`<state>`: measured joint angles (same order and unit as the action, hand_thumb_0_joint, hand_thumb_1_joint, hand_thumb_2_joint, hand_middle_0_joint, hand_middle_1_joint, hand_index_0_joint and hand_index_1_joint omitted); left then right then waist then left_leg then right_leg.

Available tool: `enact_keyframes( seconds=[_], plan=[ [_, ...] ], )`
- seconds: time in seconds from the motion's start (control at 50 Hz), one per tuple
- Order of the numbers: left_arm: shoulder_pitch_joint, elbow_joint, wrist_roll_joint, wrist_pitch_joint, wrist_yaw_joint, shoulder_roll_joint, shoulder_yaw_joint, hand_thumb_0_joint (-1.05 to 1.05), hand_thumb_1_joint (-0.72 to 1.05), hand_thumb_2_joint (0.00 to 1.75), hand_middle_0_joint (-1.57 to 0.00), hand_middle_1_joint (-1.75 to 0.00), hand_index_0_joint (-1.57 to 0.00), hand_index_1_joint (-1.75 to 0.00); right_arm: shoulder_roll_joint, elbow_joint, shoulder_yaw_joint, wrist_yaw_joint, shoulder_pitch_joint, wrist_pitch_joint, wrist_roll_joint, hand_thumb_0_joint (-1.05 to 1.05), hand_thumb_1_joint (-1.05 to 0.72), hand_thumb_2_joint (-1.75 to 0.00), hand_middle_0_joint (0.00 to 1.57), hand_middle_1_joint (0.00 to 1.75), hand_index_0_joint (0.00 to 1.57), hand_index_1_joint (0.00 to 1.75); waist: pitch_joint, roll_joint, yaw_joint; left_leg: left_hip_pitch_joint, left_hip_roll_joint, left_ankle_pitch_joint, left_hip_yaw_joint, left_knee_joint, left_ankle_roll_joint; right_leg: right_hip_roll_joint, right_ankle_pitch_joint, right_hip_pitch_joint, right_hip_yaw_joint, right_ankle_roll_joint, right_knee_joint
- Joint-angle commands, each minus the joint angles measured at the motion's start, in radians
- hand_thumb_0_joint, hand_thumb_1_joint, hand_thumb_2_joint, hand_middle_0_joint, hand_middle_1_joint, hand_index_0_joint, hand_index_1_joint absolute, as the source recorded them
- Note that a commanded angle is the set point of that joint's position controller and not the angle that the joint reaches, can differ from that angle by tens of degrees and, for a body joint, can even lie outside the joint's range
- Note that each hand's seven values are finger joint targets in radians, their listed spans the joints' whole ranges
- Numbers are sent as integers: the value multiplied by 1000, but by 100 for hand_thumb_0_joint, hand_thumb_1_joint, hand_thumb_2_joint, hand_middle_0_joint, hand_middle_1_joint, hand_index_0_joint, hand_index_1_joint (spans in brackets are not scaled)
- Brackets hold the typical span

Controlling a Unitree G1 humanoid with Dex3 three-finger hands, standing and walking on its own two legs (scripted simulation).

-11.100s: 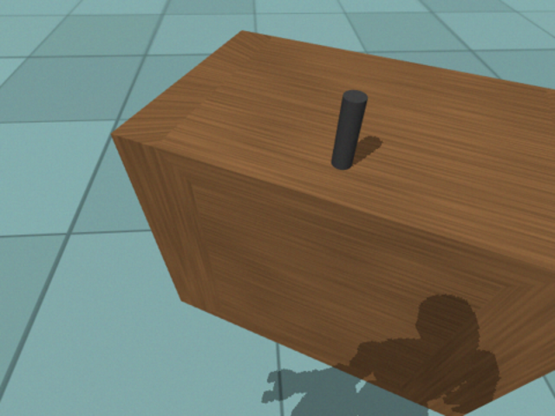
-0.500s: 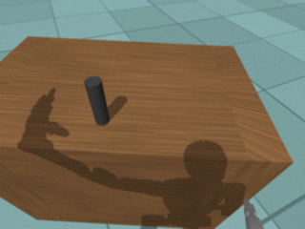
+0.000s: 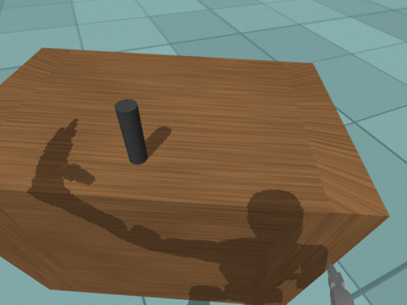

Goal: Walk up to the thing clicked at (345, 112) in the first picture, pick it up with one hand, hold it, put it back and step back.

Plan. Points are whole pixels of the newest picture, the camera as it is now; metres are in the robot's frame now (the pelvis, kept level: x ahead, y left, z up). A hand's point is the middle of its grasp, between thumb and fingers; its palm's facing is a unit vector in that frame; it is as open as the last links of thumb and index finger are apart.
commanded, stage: approach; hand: left
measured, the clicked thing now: (132, 134) +0.46 +0.15 +0.11
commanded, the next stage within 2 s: close in in 0.34 s
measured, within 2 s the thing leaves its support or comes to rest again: neither
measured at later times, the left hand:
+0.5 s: hand (89, 145) +0.42 +0.23 +0.10, palm faces -0.03 -1.00 +0.04, open 17.6 cm
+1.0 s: hand (122, 149) +0.43 +0.17 +0.09, palm faces +0.04 -1.00 +0.01, open 17.1 cm
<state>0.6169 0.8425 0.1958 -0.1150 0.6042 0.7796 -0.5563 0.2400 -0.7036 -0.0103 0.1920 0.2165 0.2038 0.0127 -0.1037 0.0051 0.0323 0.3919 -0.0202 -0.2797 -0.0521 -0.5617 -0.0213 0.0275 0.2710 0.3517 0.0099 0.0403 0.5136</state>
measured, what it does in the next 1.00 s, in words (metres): stands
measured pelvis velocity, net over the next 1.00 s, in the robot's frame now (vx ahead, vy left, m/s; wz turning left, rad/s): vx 0.00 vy -0.01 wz -0.03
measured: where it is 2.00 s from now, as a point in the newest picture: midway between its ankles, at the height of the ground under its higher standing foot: outside the picture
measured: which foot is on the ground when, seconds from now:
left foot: down 0.00-1.00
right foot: down 0.00-1.00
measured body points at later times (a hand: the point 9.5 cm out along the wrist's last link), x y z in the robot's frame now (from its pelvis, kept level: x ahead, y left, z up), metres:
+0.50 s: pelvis -0.01 +0.00 -0.01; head +0.04 +0.02 +0.44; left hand +0.42 +0.29 +0.10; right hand +0.14 -0.26 -0.08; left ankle +0.00 +0.13 -0.73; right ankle -0.01 -0.15 -0.73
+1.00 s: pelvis +0.00 -0.01 -0.03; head +0.04 +0.00 +0.42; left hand +0.42 +0.22 +0.09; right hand +0.15 -0.27 -0.08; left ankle +0.00 +0.13 -0.73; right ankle -0.01 -0.15 -0.73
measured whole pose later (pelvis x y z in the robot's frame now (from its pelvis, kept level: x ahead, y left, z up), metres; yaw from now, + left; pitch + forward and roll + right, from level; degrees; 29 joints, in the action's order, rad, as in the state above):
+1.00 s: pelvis +0.00 -0.01 -0.03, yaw -2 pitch +10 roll -1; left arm 0.56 0.69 0.18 0.13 0.16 0.33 -0.29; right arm 0.22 -0.36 0.06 0.03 0.31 0.08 0.02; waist -0.10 0.01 0.07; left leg 0.59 -0.04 -0.40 -0.04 -0.81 -0.03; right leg 0.01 0.39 0.57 0.03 0.03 0.78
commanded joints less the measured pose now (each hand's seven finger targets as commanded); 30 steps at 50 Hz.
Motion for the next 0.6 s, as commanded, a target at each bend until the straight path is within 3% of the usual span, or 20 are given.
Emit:
enact_keyframes(
  seconds=[0.0,0.02,0.06,0.08,0.1,0.14,0.18,0.2,0.22,0.26,0.28,0.32,0.38,0.42,0.46,0.48,0.52,0.54,0.58],
  plan=[
    [370,-152,28,61,-3,381,-64,0,-51,5,-4,-5,-4,-6,153,146,48,18,-82,55,-1,0,56,-5,5,5,5,5,-253,101,4,-210,31,283,31,51,34,-30,-236,-20,-59,-37,-54],
    [396,-190,24,66,-2,364,-37,0,-51,5,-5,-5,-4,-6,119,114,27,14,-82,53,0,0,56,-4,5,5,5,5,-229,136,-4,-202,36,261,37,52,34,-27,-221,1,-54,-39,-57],
    [399,-160,27,73,0,324,-13,0,-53,5,-4,-5,-4,-6,133,107,44,16,-77,58,-2,0,56,-5,5,5,5,5,-239,145,12,-228,30,253,32,54,32,-30,-203,26,-58,-43,-51],
    [474,-240,35,88,1,298,14,0,-54,4,-5,-5,-4,-5,135,144,45,14,-105,67,-3,0,56,-5,5,5,5,5,-267,151,19,-242,30,253,33,52,32,-30,-211,29,-57,-41,-53],
    [453,-178,35,85,-1,295,11,0,-55,4,-5,-5,-5,-5,114,153,19,12,-113,69,-2,0,56,-4,5,5,5,5,-264,118,22,-237,32,247,35,47,38,-29,-214,27,-58,-36,-56],
    [396,-83,40,84,-8,229,44,0,-56,4,-5,-5,-4,-6,119,96,29,13,-71,64,-4,0,56,-5,5,5,5,5,-202,80,38,-200,33,224,36,48,42,-28,-204,43,-57,-33,-51],
    [394,-38,35,111,-21,195,65,0,-58,4,-5,-5,-4,-6,142,160,34,6,-104,75,-6,0,56,-5,5,5,5,5,-211,77,52,-210,31,200,39,39,38,-30,-179,80,-53,-33,-48],
    [439,-110,38,133,-28,189,79,0,-58,4,-5,-5,-4,-5,168,157,64,7,-86,77,-9,0,57,-4,5,5,5,5,-226,99,51,-217,30,202,37,39,36,-31,-185,80,-56,-35,-41],
    [436,-82,39,149,-34,154,88,0,-58,5,-5,-5,-4,-6,140,174,34,-2,-68,78,-10,0,56,-5,5,5,5,5,-253,93,59,-245,24,224,33,31,34,-34,-190,93,-60,-36,-34],
    [430,-71,44,185,-52,132,87,0,-56,5,-4,-5,-4,-6,132,188,36,-16,-57,80,-8,0,57,-4,5,5,5,5,-249,87,65,-237,20,246,31,16,31,-35,-197,116,-62,-35,-22],
    [407,-44,45,205,-66,123,84,0,-56,4,-4,-5,-4,-5,121,197,18,-23,-58,81,-9,0,57,-4,5,5,5,5,-225,70,54,-203,16,237,26,12,29,-39,-181,120,-65,-36,-13],
    [488,-148,46,255,-100,123,84,0,-58,5,-4,-6,-5,-6,177,254,75,-33,-57,80,-12,0,56,-4,5,5,5,5,-315,120,67,-245,9,258,22,-8,20,-39,-185,134,-62,-40,10],
    [466,-137,45,288,-154,62,96,0,-57,5,-5,-6,-5,-6,119,275,40,-62,-8,64,-14,0,56,-4,5,5,5,5,-325,115,57,-216,8,301,31,-50,23,-35,-223,122,-54,-38,35],
    [478,-209,37,320,-196,29,116,0,-57,4,-6,-5,-6,-5,127,284,61,-75,-16,51,-15,0,55,-5,5,5,5,5,-356,139,50,-192,9,302,38,-74,21,-33,-236,114,-47,-39,63],
    [472,-235,26,338,-236,40,102,0,-51,4,-4,-5,-5,-4,128,319,64,-91,-20,36,-17,0,57,-4,5,5,5,5,-391,160,34,-184,4,326,37,-96,17,-34,-247,110,-46,-41,84],
    [462,-226,25,345,-255,32,96,0,-51,4,-4,-5,-6,-4,138,303,83,-98,8,26,-20,0,57,-4,5,5,5,5,-400,171,41,-178,1,337,38,-107,15,-34,-257,109,-44,-42,93],
    [445,-235,12,354,-311,22,87,0,-51,5,-4,-6,-6,-5,132,369,79,-116,-26,12,-20,0,56,-4,5,5,5,5,-415,131,22,-122,-2,319,37,-118,15,-35,-253,69,-42,-41,111],
    [462,-276,9,364,-338,23,77,0,-49,5,-4,-6,-6,-5,140,381,97,-121,-30,4,-20,0,56,-4,5,5,5,5,-420,141,15,-100,1,306,42,-126,14,-34,-250,60,-39,-40,121],
    [441,-298,2,370,-378,-5,82,0,-47,5,-4,-5,-6,-4,124,347,103,-132,2,-19,-20,0,56,-4,5,5,5,5,-427,150,2,-75,1,307,45,-136,14,-34,-257,53,-37,-40,137]
  ],
)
